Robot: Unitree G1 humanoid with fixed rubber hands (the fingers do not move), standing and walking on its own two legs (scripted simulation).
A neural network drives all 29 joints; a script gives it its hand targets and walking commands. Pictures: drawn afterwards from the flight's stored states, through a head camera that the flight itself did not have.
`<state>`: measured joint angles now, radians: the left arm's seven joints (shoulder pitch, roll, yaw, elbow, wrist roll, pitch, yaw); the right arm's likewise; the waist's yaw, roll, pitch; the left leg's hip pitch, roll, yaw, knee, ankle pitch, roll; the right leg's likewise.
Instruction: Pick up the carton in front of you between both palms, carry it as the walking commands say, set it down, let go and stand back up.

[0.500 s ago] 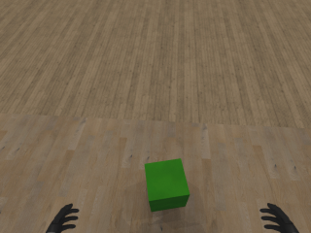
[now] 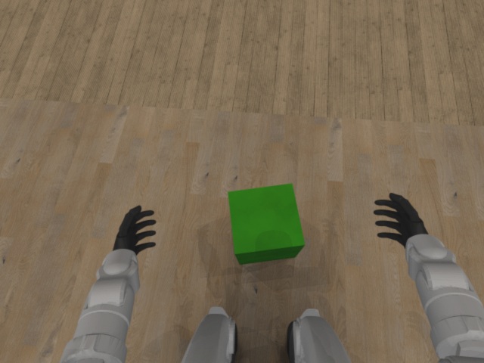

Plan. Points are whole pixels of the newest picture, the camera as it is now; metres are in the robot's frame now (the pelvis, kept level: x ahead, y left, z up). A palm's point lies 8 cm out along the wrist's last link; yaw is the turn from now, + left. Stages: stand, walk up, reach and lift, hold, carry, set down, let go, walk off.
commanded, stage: reach and lift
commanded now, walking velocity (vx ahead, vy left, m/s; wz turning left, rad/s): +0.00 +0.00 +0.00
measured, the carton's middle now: (264, 227) +0.47 +0.00 -0.58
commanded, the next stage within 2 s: none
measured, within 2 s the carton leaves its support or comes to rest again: neither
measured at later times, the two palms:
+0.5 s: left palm (176, 185) +0.46 +0.19 -0.15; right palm (356, 160) +0.51 -0.19 -0.15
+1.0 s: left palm (196, 218) +0.45 +0.19 -0.37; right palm (332, 204) +0.49 -0.19 -0.38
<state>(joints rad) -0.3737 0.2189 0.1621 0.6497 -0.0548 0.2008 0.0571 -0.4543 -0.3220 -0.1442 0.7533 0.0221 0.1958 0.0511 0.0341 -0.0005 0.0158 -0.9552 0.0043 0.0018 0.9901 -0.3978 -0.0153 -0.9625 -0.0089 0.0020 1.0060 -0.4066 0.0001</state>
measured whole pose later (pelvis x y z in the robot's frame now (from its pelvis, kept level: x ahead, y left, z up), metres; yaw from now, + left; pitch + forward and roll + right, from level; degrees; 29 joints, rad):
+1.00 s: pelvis -0.06 +0.00 -0.22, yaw +2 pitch +51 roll +3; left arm -1.17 0.18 0.30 0.85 -0.11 0.09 0.16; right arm -1.32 -0.42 -0.14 1.03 0.08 0.09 -0.03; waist 0.05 0.01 0.03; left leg -2.11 -0.01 0.01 1.74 -0.52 -0.03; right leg -2.14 0.01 0.04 1.78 -0.52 0.00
